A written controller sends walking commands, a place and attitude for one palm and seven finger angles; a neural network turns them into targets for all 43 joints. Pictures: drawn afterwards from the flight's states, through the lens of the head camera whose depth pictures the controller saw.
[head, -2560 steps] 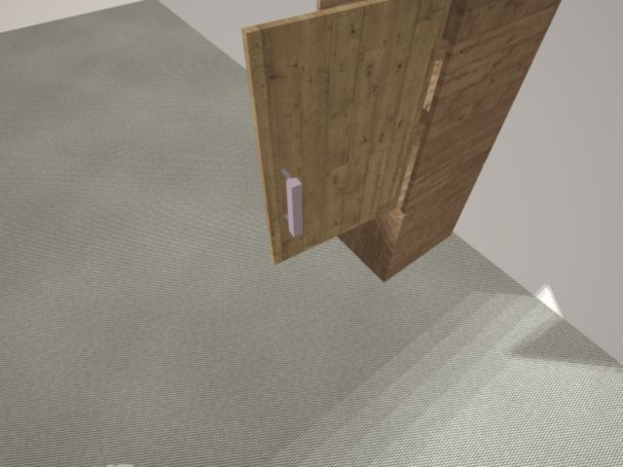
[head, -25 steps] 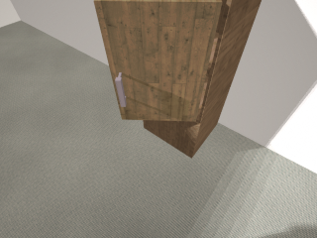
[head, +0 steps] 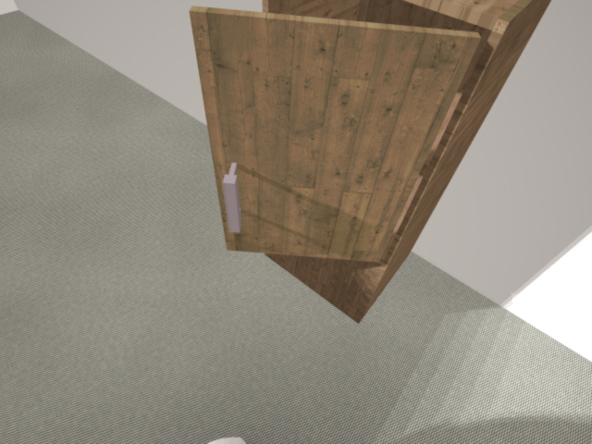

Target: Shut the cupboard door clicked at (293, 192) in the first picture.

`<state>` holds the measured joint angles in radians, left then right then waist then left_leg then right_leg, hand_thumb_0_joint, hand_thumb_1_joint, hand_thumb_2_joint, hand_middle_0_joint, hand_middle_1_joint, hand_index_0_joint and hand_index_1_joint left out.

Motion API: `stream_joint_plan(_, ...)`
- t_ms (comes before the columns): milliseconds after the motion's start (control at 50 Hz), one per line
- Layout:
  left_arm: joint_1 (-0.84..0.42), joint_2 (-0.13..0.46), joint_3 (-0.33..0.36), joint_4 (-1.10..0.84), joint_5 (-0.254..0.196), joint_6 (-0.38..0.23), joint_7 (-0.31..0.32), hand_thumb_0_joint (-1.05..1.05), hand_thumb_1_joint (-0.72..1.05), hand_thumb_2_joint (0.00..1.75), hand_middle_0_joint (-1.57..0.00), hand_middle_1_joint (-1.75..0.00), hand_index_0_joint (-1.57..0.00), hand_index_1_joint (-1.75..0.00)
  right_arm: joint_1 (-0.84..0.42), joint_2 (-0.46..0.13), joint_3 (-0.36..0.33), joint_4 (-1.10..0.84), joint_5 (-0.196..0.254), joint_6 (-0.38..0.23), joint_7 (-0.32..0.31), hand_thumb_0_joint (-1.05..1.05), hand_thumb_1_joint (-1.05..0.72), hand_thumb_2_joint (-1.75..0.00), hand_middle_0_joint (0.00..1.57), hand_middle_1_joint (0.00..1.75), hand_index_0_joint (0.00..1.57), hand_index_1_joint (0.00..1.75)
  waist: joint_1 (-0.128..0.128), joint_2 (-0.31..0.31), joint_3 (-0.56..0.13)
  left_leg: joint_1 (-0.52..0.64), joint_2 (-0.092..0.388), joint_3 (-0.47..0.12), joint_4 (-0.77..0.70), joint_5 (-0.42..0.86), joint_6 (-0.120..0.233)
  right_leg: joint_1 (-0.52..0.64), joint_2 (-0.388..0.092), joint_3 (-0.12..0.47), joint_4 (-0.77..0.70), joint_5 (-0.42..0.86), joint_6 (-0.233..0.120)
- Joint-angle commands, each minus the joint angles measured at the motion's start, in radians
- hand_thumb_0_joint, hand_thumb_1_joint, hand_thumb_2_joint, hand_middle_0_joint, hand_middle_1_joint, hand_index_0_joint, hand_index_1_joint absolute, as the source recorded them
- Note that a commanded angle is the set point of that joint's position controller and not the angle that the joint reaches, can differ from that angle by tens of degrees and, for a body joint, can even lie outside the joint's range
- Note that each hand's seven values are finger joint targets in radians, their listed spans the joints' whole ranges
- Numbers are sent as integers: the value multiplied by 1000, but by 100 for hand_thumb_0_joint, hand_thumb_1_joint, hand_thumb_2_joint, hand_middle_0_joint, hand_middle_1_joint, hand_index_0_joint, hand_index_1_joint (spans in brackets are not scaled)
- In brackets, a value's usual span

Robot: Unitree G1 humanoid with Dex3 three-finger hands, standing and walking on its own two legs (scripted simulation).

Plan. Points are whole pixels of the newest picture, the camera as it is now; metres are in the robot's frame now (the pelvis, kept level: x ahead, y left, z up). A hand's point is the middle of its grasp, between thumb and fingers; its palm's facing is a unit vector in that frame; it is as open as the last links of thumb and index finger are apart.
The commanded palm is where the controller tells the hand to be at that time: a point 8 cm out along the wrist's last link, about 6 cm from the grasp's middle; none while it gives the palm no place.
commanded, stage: take the last steps up to it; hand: left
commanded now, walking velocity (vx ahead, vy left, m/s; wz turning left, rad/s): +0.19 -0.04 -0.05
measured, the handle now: (234, 198) +0.58 +0.16 -0.09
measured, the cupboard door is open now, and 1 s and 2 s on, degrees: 36 36 36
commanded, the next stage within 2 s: come to a stop and stand still in 0.16 s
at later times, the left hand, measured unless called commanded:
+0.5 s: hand (218, 395) +0.21 +0.13 -0.15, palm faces +0.02 -0.98 -0.20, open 7.2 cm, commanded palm none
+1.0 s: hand out of the picture +0.08 +0.23 -0.17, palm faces +0.05 -0.98 -0.20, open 7.4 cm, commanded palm none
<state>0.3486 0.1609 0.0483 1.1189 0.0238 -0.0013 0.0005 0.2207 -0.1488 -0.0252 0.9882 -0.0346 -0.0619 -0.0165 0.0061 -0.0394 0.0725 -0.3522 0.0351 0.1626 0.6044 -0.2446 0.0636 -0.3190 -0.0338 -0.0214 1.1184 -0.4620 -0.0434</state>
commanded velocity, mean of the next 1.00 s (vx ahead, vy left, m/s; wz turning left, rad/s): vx -0.02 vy -0.03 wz -0.01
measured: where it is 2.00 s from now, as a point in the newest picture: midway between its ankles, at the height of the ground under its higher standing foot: outside the picture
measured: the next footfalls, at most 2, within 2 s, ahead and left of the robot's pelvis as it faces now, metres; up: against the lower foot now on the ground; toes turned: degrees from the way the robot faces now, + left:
right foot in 0.34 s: +0.19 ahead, -0.14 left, +0.00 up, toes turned -5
left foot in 0.72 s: +0.09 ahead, +0.10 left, +0.00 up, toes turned +3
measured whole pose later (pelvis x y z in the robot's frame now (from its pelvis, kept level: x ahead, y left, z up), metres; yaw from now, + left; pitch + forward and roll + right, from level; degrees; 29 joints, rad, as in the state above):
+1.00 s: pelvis +0.07 +0.03 +0.02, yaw +0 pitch +1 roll -2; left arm 0.28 0.24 0.07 1.05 0.03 0.07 0.01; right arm 0.21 -0.14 -0.02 0.99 -0.03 0.00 -0.05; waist 0.01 -0.04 0.02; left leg -0.27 0.00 0.07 0.39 -0.13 0.07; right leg -0.37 0.00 0.06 0.95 -0.36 0.03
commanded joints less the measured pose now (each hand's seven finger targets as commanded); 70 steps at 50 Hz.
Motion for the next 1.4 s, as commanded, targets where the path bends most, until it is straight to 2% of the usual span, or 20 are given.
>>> stream_joint_plan(0, -15, 34, 15, -96, 7, -15, -10, 0, 90, 90, -20, -30, -20, -30, 153, -132, -15, 19, 4, -6, -20, 0, -90, -90, 20, 30, 20, 30, -17, 125, -27, 117, 282, -292, -416, 90, 69, -187, -63, 34, 15, 125, 20)
stream_joint_plan(180, -135, 39, 15, -157, 5, 3, -11, 0, 90, 90, -20, -30, -20, -30, 141, -132, -26, 44, 3, 16, -9, 0, -90, -90, 20, 30, 20, 30, -14, 129, 24, 102, 256, -207, -431, 8, 108, -103, -45, -27, -392, 210, 37)
stream_joint_plan(260, -83, 48, 12, -137, 7, -7, -4, 0, 90, 90, -20, -30, -20, -30, 130, -126, -25, 58, 9, 28, -8, 0, -90, -90, 20, 30, 20, 30, 18, 82, -28, 86, 201, -147, -286, 62, 60, 106, 9, -62, -596, 304, 43)
stream_joint_plan(280, -44, 73, 14, -121, 6, -17, 3, 0, 90, 90, -20, -30, -20, -30, 130, -94, -14, 65, 16, 26, -7, 0, -90, -90, 20, 30, 20, 30, 39, 15, -25, 45, 136, -104, -200, 91, 13, 188, -18, -1, -697, 400, 39)
stream_joint_plan(320, 0, 165, 13, -87, -4, -42, 21, 0, 90, 90, -20, -30, -20, -30, 193, -41, 3, 66, 27, 31, -4, 0, -90, -90, 20, 30, 20, 30, 4, -180, -101, -1, 10, -38, -90, -160, -80, 291, -281, 246, -765, 811, -70)
stream_joint_plan(340, -28, 174, 5, -97, -8, -38, 22, 0, 90, 90, -20, -30, -20, -30, 220, -41, 3, 78, 29, 43, -6, 0, -90, -90, 20, 30, 20, 30, -10, -105, -124, 80, 12, -68, -52, -249, -83, 240, -315, 228, -774, 862, -108)
stream_joint_plan(420, -75, 153, 13, -96, -10, -29, 50, 0, 90, 90, -20, -30, -20, -30, 191, -64, -9, 87, 39, 74, -20, 0, -90, -90, 20, 30, 20, 30, 0, -179, -187, 17, 15, -111, 43, -236, -102, 359, -286, 169, -657, 1329, -130)
stream_joint_plan(480, -59, 177, 38, -98, 2, -12, 60, 0, 90, 90, -20, -30, -20, -30, 119, -67, -24, 54, 33, 95, -24, 0, -90, -90, 20, 30, 20, 30, 32, -61, -168, -61, -17, -119, 198, -297, -113, 378, -333, 195, -653, 1408, -183)
stream_joint_plan(560, -146, 194, 50, -144, 8, 8, 57, 0, 90, 90, -20, -30, -20, -30, 86, -64, -32, 14, 29, 116, -16, 0, -90, -90, 20, 30, 20, 30, 7, -68, -155, -28, -20, -158, 262, -244, -117, 233, -316, 143, -702, 1108, -179)
stream_joint_plan(660, -213, 172, 45, -175, 6, 23, 46, 0, 90, 90, -20, -30, -20, -30, 157, -82, -35, 12, 23, 100, -1, 0, -90, -90, 20, 30, 20, 30, -52, -110, -144, 208, -7, -142, -116, 61, -99, 28, -220, 86, -655, 542, -65)
stream_joint_plan(700, -151, 74, 24, -189, -11, 46, 41, 0, 90, 90, -20, -30, -20, -30, 118, -211, -50, -25, 5, 77, -7, 0, -90, -90, 20, 30, 20, 30, -31, 331, -103, 142, 286, -481, -352, 193, 10, -101, 4, -36, -415, -54, 62)
stream_joint_plan(720, -159, 100, 25, -190, -9, 56, 42, 0, 90, 90, -20, -30, -20, -30, 52, -232, -49, -50, -1, 80, -18, 0, -90, -90, 20, 30, 20, 30, -33, 284, -64, 4, 334, -520, -399, 102, 83, -41, 25, 60, -283, -106, 53)
stream_joint_plan(820, -92, 121, 35, -133, 1, 56, 12, 0, 90, 90, -20, -30, -20, -30, -33, -189, -22, -58, 0, 63, -36, 0, -90, -90, 20, 30, 20, 30, 8, 141, -23, 73, 241, -416, -424, -122, 47, -133, 22, 120, -127, 83, 61)
stream_joint_plan(980, -83, 119, 30, -139, 5, 52, 3, 0, 90, 90, -20, -30, -20, -30, 103, -194, -48, -5, 7, 58, -40, 0, -90, -90, 20, 30, 20, 30, -50, 142, -93, 282, 265, -429, -424, -71, 50, -191, 12, 88, -209, 80, 74)
stream_joint_plan(1080, -86, 86, 15, -137, 3, 50, -1, 0, 90, 90, -20, -30, -20, -30, 121, -205, -54, 23, 2, 61, -32, 0, -90, -90, 20, 30, 20, 30, -58, 185, -91, 235, 247, -413, -431, -107, 61, -83, 15, 35, -368, 18, 58)
stream_joint_plan(1180, 43, 59, 8, -76, -6, 45, 7, 0, 90, 90, -20, -30, -20, -30, 72, -193, -56, 46, 7, 72, -22, 0, -90, -90, 20, 30, 20, 30, 3, 183, -74, 44, 166, -324, -437, -196, 9, 201, 61, -45, -666, 148, 31)
stream_joint_plan(1220, 99, 91, 16, -53, -2, 37, 19, 0, 90, 90, -20, -30, -20, -30, 66, -143, -48, 52, 15, 77, -17, 0, -90, -90, 20, 30, 20, 30, 27, 85, -45, -66, 80, -251, -358, -230, -51, 300, -8, 45, -833, 134, 7)
stream_joint_plan(1260, 12, 175, 18, -77, 3, 25, 27, 0, 90, 90, -20, -30, -20, -30, 84, -62, -25, 45, 18, 87, -9, 0, -90, -90, 20, 30, 20, 30, -12, -164, 33, -33, -23, -123, -116, -148, -89, 45, -246, 286, -1037, -233, -83)
stream_joint_plan(1280, -66, 182, 15, -108, 4, 29, 30, 0, 90, 90, -20, -30, -20, -30, 86, -66, -25, 41, 12, 93, -3, 0, -90, -90, 20, 30, 20, 30, -23, -136, 63, 22, -30, -128, -13, -167, -80, -63, -272, 290, -1066, -255, -98)
stream_joint_plan(1380, -89, 81, -11, -73, -12, -10, 30, 0, 90, 90, -20, -30, -20, -30, 153, -40, -11, 104, 15, 77, -6, 0, -90, -90, 20, 30, 20, 30, -43, -91, 59, 68, 11, -143, -4, -22, -72, 12, -158, 132, -905, 182, -91)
